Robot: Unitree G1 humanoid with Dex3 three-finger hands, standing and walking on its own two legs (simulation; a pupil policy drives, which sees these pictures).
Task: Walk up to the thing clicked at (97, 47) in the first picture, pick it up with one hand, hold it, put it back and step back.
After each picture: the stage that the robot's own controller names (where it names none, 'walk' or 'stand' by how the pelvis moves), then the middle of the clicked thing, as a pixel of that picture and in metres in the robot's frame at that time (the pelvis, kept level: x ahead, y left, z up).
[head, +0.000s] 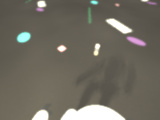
stand; (96, 49) +1.33 -0.15 -0.65
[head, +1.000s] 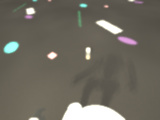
walk; (88, 53) +1.21 +0.11 -0.63
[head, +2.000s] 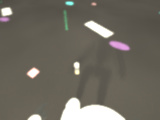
walk; (76, 68) +0.76 +0.23 -0.64
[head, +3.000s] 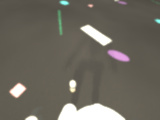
walk; (72, 86) +0.45 +0.16 -0.64
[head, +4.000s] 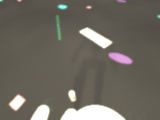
stand; (72, 96) +0.33 +0.19 -0.65
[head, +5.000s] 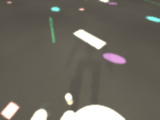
stand; (69, 99) +0.30 +0.22 -0.65
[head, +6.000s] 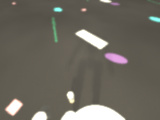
stand; (71, 97) +0.33 +0.20 -0.66
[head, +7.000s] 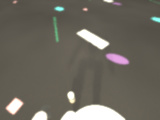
stand; (71, 97) +0.33 +0.19 -0.66
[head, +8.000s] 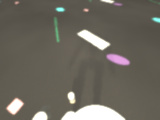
stand; (71, 98) +0.32 +0.19 -0.66
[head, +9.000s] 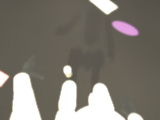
go down; (68, 72) +0.39 +0.18 -0.44
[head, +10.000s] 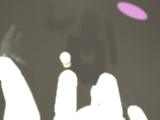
go down; (66, 61) +0.43 +0.19 -0.28
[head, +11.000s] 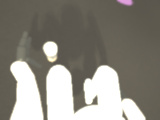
close in; (51, 53) +0.42 +0.23 -0.18
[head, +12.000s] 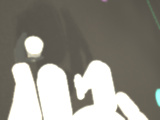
close; (34, 51) +0.42 +0.25 -0.16
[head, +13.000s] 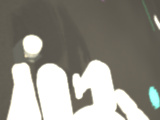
lift; (32, 50) +0.41 +0.25 -0.16
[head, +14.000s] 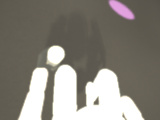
lift; (53, 59) +0.34 +0.25 -0.07
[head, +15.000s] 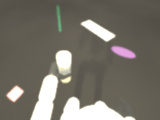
hold; (64, 69) +0.31 +0.17 +0.08
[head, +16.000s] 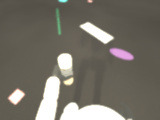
hold; (66, 71) +0.32 +0.16 +0.04
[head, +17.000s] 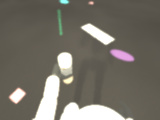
hold; (66, 70) +0.32 +0.17 +0.05
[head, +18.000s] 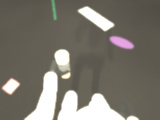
crouch; (64, 66) +0.36 +0.17 +0.00
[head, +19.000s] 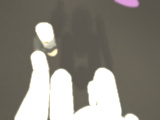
lower; (49, 42) +0.48 +0.22 -0.04
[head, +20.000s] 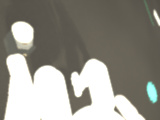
lower; (24, 42) +0.46 +0.26 -0.16
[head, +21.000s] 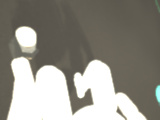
lower; (28, 46) +0.44 +0.27 -0.16
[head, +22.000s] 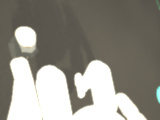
lower; (28, 46) +0.43 +0.27 -0.16
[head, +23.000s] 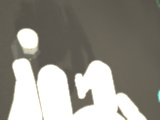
lower; (30, 47) +0.43 +0.27 -0.16
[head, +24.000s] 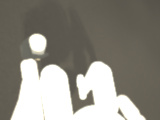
open; (38, 49) +0.43 +0.24 -0.16
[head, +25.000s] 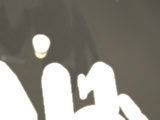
stand; (41, 48) +0.42 +0.24 -0.17
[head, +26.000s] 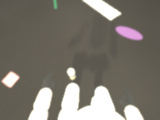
walk; (71, 74) +0.41 +0.18 -0.47
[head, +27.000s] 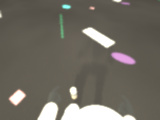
stand; (73, 93) +0.38 +0.16 -0.60
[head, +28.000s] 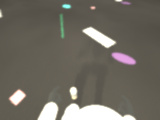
stand; (73, 93) +0.37 +0.16 -0.60
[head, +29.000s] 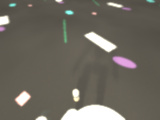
stand; (76, 95) +0.39 +0.16 -0.65
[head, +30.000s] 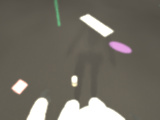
walk; (74, 81) +0.43 +0.13 -0.64
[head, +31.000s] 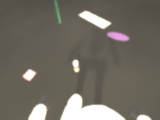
walk; (76, 66) +0.68 +0.22 -0.62
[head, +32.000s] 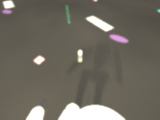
stand; (80, 56) +1.01 +0.18 -0.63
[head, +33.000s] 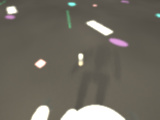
stand; (80, 60) +1.01 +0.17 -0.66
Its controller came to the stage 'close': yes
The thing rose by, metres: 0.69
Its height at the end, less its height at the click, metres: +0.00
